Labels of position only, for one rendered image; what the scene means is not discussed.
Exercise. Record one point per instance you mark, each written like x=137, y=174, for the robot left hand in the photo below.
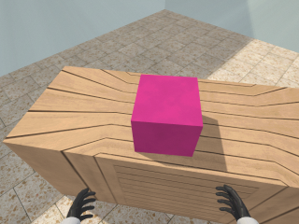
x=76, y=208

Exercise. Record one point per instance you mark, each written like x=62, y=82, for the robot right hand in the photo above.
x=238, y=209

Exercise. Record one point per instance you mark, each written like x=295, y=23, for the carton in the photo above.
x=167, y=115

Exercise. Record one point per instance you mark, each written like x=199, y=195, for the pedestal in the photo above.
x=78, y=134

